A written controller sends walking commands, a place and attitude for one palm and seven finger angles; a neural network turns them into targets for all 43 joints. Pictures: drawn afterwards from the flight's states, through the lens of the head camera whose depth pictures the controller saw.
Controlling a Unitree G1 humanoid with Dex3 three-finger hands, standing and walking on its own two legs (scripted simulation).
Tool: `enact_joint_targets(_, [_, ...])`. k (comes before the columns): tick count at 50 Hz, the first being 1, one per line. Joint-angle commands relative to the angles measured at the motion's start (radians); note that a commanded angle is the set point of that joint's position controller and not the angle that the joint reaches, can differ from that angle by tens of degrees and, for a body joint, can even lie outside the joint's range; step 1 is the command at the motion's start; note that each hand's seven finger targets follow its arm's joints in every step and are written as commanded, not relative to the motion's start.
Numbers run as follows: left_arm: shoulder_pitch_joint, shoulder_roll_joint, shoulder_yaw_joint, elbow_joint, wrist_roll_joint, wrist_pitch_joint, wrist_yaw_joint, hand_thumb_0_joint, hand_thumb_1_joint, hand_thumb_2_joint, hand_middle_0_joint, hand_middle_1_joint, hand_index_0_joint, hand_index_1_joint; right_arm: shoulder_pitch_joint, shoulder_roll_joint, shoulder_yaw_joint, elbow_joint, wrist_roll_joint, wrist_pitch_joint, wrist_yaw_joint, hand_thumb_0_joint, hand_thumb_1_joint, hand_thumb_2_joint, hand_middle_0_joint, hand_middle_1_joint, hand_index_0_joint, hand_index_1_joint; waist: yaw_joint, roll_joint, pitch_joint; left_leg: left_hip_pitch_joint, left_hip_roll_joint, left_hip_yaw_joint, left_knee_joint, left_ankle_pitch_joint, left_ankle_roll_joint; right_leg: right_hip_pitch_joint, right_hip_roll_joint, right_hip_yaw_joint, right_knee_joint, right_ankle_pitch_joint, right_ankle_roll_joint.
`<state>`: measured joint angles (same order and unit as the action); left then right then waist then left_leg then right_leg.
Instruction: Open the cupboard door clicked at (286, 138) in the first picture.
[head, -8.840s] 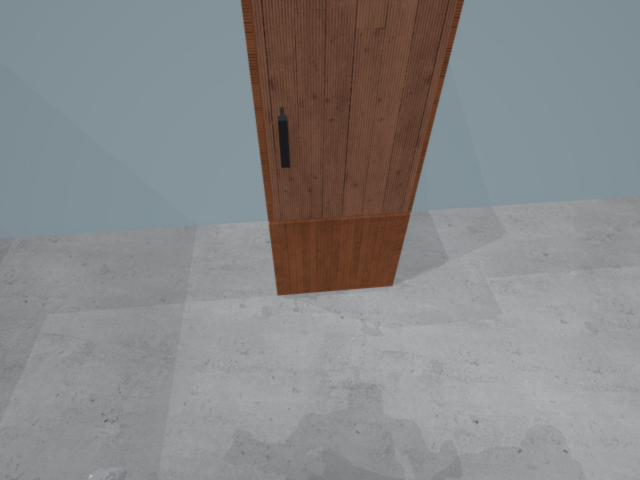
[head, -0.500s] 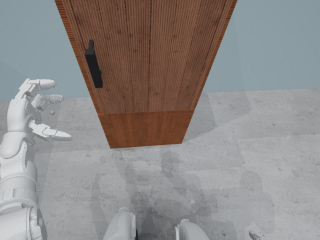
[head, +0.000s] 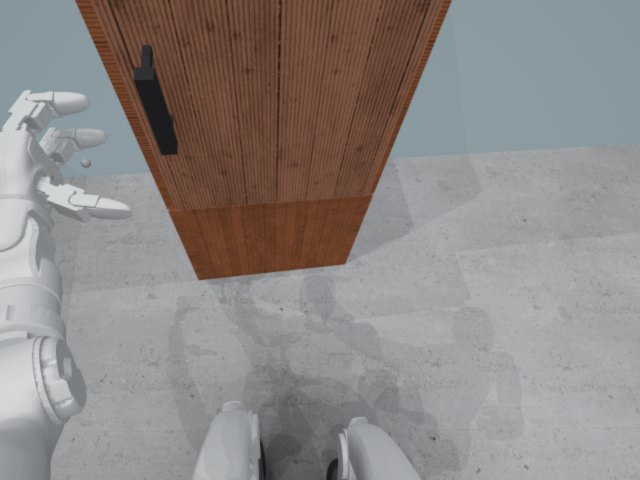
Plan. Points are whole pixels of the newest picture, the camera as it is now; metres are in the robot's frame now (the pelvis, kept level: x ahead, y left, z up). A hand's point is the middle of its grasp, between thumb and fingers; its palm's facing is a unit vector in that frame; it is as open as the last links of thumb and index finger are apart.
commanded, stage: move the hooked fingers beside the handle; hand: left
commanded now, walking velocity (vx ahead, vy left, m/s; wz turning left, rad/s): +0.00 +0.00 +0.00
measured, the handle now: (158, 103) +0.58 +0.20 +0.06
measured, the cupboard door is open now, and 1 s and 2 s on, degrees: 0 0 0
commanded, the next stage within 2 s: slide the fingers in behind the handle in 1.10 s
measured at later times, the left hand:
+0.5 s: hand (101, 129) +0.53 +0.26 +0.06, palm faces +0.12 -0.99 -0.01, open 14.0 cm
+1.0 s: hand (105, 135) +0.52 +0.26 +0.06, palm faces +0.12 -0.99 -0.02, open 14.0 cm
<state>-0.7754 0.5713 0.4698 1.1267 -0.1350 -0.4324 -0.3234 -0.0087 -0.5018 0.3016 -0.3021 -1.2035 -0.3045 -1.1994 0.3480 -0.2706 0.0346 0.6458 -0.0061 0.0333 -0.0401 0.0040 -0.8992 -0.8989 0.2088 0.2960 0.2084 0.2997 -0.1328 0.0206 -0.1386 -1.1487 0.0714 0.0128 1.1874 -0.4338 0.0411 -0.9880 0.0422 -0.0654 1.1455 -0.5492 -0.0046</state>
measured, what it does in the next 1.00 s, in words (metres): stands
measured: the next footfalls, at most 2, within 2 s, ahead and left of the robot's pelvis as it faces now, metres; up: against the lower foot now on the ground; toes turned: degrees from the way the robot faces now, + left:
none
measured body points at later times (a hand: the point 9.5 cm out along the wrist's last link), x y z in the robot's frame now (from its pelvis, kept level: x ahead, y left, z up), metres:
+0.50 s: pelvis +0.00 +0.00 -0.01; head +0.17 +0.04 +0.41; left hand +0.52 +0.32 +0.06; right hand -0.01 -0.27 -0.11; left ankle +0.06 +0.09 -0.64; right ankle +0.00 -0.13 -0.64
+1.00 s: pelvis +0.01 +0.00 -0.01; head +0.15 +0.04 +0.41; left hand +0.51 +0.31 +0.06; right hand +0.02 -0.28 -0.11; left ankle +0.06 +0.09 -0.64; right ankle +0.00 -0.13 -0.64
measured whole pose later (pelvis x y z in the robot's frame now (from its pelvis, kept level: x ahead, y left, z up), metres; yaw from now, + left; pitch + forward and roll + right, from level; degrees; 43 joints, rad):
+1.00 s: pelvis +0.01 +0.00 -0.01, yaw -1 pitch +26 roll -6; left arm -0.93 0.65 0.48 1.22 -0.08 -0.41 -0.28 -0.01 -0.50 0.30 -0.30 -1.20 -0.30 -1.20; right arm 0.34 -0.28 0.05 0.62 -0.02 0.08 -0.02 0.00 -0.90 -0.90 0.21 0.30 0.21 0.30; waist -0.18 0.03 -0.13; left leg -1.23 0.08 0.00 1.23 -0.45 0.04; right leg -1.06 0.06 -0.08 1.17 -0.56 -0.01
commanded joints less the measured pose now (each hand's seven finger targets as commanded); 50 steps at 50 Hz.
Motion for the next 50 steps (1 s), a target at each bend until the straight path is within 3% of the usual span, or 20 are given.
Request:
enact_joint_targets(1, [-0.448,0.325,0.054,-0.156,-0.002,-0.047,0.014,0.000,-0.500,0.300,-0.300,-1.200,-0.300,-1.200,0.142,-0.205,-0.063,-0.056,-0.001,-0.014,-0.018,0.000,-0.900,-0.900,0.200,0.300,0.200,0.300,-0.017,0.129,-0.419,0.506,-0.011,-0.106,-0.124,0.209,-0.006,-0.049,0.021,0.023,-0.154,0.198,-0.016])
enact_joint_targets(4, [-0.484,0.389,0.082,-0.168,0.017,-0.055,0.018,0.000,-0.500,0.300,-0.300,-1.200,-0.300,-1.200,0.157,-0.207,-0.059,-0.056,-0.007,-0.005,-0.015,0.000,-0.900,-0.900,0.200,0.300,0.200,0.300,-0.015,0.173,-0.473,0.531,-0.006,-0.105,-0.105,0.271,-0.008,-0.050,0.024,0.024,-0.135,0.233,-0.019])
enact_joint_targets(5, [-0.487,0.346,0.052,-0.164,0.017,-0.054,0.015,0.000,-0.500,0.300,-0.300,-1.200,-0.300,-1.200,0.158,-0.200,-0.059,-0.056,-0.006,-0.004,-0.011,0.000,-0.900,-0.900,0.200,0.300,0.200,0.300,-0.023,0.192,-0.471,0.542,-0.008,-0.102,-0.101,0.286,-0.009,-0.059,0.025,0.024,-0.138,0.244,-0.018])
enact_joint_targets(9, [-0.492,0.398,0.084,-0.117,0.018,-0.043,0.007,0.000,-0.500,0.300,-0.300,-1.200,-0.300,-1.200,0.172,-0.209,-0.056,-0.054,-0.007,0.008,-0.008,0.000,-0.900,-0.900,0.200,0.300,0.200,0.300,-0.025,0.172,-0.469,0.501,-0.005,-0.100,-0.087,0.286,-0.006,-0.048,0.030,0.025,-0.134,0.249,-0.016])
enact_joint_targets(14, [-0.590,0.421,0.067,-0.091,0.036,-0.017,0.010,0.000,-0.500,0.300,-0.300,-1.200,-0.300,-1.200,0.190,-0.217,-0.049,-0.045,-0.008,0.019,-0.010,0.000,-0.900,-0.900,0.200,0.300,0.200,0.300,-0.062,0.186,-0.451,0.491,0.003,-0.114,-0.072,0.276,-0.003,-0.107,0.030,0.020,-0.126,0.234,-0.015])
enact_joint_targets(15, [-0.613,0.396,0.045,-0.082,0.037,-0.012,0.011,0.000,-0.500,0.300,-0.300,-1.200,-0.300,-1.200,0.194,-0.215,-0.048,-0.043,-0.009,0.018,-0.009,0.000,-0.900,-0.900,0.200,0.300,0.200,0.300,-0.075,0.183,-0.456,0.492,0.002,-0.118,-0.068,0.271,-0.002,-0.120,0.031,0.019,-0.125,0.229,-0.013])
enact_joint_targets(16, [-0.606,0.432,0.073,-0.093,0.043,-0.014,0.015,0.000,-0.500,0.300,-0.300,-1.200,-0.300,-1.200,0.201,-0.219,-0.050,-0.044,-0.012,0.020,-0.009,0.000,-0.900,-0.900,0.200,0.300,0.200,0.300,-0.061,0.197,-0.482,0.503,0.004,-0.121,-0.064,0.286,-0.005,-0.115,0.031,0.017,-0.118,0.234,-0.016])
enact_joint_targets(18, [-0.599,0.424,0.070,-0.118,0.044,-0.021,0.014,0.000,-0.500,0.300,-0.300,-1.200,-0.300,-1.200,0.210,-0.217,-0.050,-0.043,-0.017,0.022,-0.003,0.000,-0.900,-0.900,0.200,0.300,0.200,0.300,-0.051,0.251,-0.516,0.561,0.006,-0.129,-0.067,0.333,-0.011,-0.130,0.032,0.011,-0.108,0.251,-0.023])
enact_joint_targets(25, [-0.482,0.417,0.108,-0.164,0.033,-0.005,0.017,0.000,-0.500,0.300,-0.300,-1.200,-0.300,-1.200,0.215,-0.209,-0.061,-0.056,-0.015,0.043,0.013,0.000,-0.900,-0.900,0.200,0.300,0.200,0.300,-0.018,0.211,-0.565,0.575,0.005,-0.112,-0.064,0.428,-0.011,-0.053,0.038,0.009,-0.113,0.338,-0.017])
enact_joint_targets(27, [-0.504,0.419,0.107,-0.186,0.033,-0.009,0.026,0.000,-0.500,0.300,-0.300,-1.200,-0.300,-1.200,0.212,-0.208,-0.060,-0.055,-0.013,0.046,0.012,0.000,-0.900,-0.900,0.200,0.300,0.200,0.300,-0.026,0.202,-0.526,0.557,0.005,-0.109,-0.074,0.397,-0.010,-0.048,0.038,0.011,-0.123,0.324,-0.014])
enact_joint_targets(30, [-0.524,0.380,0.089,-0.258,0.033,-0.041,0.041,0.000,-0.500,0.300,-0.300,-1.200,-0.300,-1.200,0.211,-0.199,-0.066,-0.047,-0.016,0.044,0.017,0.000,-0.900,-0.900,0.200,0.300,0.200,0.300,-0.021,0.256,-0.568,0.650,0.009,-0.123,-0.082,0.440,-0.020,-0.073,0.042,0.004,-0.124,0.325,-0.022])
enact_joint_targets(35, [-0.472,0.316,0.043,-0.124,0.030,-0.020,0.041,0.000,-0.500,0.300,-0.300,-1.200,-0.300,-1.200,0.200,-0.199,-0.061,-0.037,-0.009,0.047,0.013,0.000,-0.900,-0.900,0.200,0.300,0.200,0.300,-0.051,0.159,-0.424,0.558,0.004,-0.113,-0.104,0.319,-0.011,-0.084,0.040,0.005,-0.156,0.264,-0.016])
enact_joint_targets(37, [-0.489,0.320,0.031,-0.109,0.033,-0.014,0.038,0.000,-0.500,0.300,-0.300,-1.200,-0.300,-1.200,0.195,-0.200,-0.057,-0.043,-0.009,0.046,0.010,0.000,-0.900,-0.900,0.200,0.300,0.200,0.300,-0.054,0.161,-0.401,0.515,-0.003,-0.104,-0.101,0.272,-0.006,-0.079,0.037,0.012,-0.160,0.243,-0.015])
enact_joint_targets(38, [-0.512,0.348,0.047,-0.121,0.034,-0.024,0.040,0.000,-0.500,0.300,-0.300,-1.200,-0.300,-1.200,0.196,-0.204,-0.056,-0.043,-0.011,0.043,0.007,0.000,-0.900,-0.900,0.200,0.300,0.200,0.300,-0.051,0.176,-0.408,0.535,-0.001,-0.113,-0.103,0.282,-0.009,-0.088,0.037,0.011,-0.151,0.243,-0.021])
enact_joint_targets(40, [-0.543,0.314,0.019,-0.134,0.035,-0.040,0.043,0.000,-0.500,0.300,-0.300,-1.200,-0.300,-1.200,0.189,-0.199,-0.055,-0.045,-0.013,0.039,0.008,0.000,-0.900,-0.900,0.200,0.300,0.200,0.300,-0.060,0.197,-0.434,0.558,0.001,-0.119,-0.095,0.291,-0.011,-0.116,0.035,0.010,-0.144,0.241,-0.020])
enact_joint_targets(41, [-0.548,0.348,0.046,-0.140,0.034,-0.049,0.047,0.000,-0.500,0.300,-0.300,-1.200,-0.300,-1.200,0.190,-0.203,-0.057,-0.043,-0.015,0.037,0.006,0.000,-0.900,-0.900,0.200,0.300,0.200,0.300,-0.054,0.192,-0.440,0.560,0.002,-0.122,-0.093,0.297,-0.013,-0.108,0.034,0.009,-0.140,0.244,-0.021])
enact_joint_targets(43, [-0.548,0.333,0.036,-0.136,0.030,-0.059,0.045,0.000,-0.500,0.300,-0.300,-1.200,-0.300,-1.200,0.188,-0.201,-0.055,-0.045,-0.016,0.034,0.009,0.000,-0.900,-0.900,0.200,0.300,0.200,0.300,-0.055,0.205,-0.458,0.560,-0.002,-0.117,-0.081,0.312,-0.011,-0.109,0.035,0.012,-0.131,0.254,-0.022])
enact_joint_targets(47, [-0.553,0.343,0.026,-0.107,0.041,-0.043,0.042,0.000,-0.500,0.300,-0.300,-1.200,-0.300,-1.200,0.183,-0.205,-0.051,-0.050,-0.013,0.040,0.008,0.000,-0.900,-0.900,0.200,0.300,0.200,0.300,-0.058,0.192,-0.455,0.532,-0.001,-0.119,-0.078,0.289,-0.009,-0.106,0.032,0.013,-0.128,0.241,-0.019])
enact_joint_targets(49, [-0.562,0.336,0.027,-0.132,0.040,-0.043,0.044,0.000,-0.500,0.300,-0.300,-1.200,-0.300,-1.200,0.183,-0.203,-0.053,-0.053,-0.014,0.040,0.009,0.000,-0.900,-0.900,0.200,0.300,0.200,0.300,-0.049,0.235,-0.498,0.566,-0.002,-0.118,-0.072,0.318,-0.012,-0.111,0.031,0.014,-0.122,0.256,-0.020])
enact_joint_targets(50, [-0.564,0.358,0.046,-0.141,0.039,-0.043,0.047,0.000,-0.500,0.300,-0.300,-1.200,-0.300,-1.200,0.187,-0.205,-0.053,-0.051,-0.015,0.040,0.008,0.000,-0.900,-0.900,0.200,0.300,0.200,0.300,-0.047,0.211,-0.512,0.562,0.000,-0.120,-0.067,0.328,-0.010,-0.097,0.032,0.013,-0.119,0.266,-0.020])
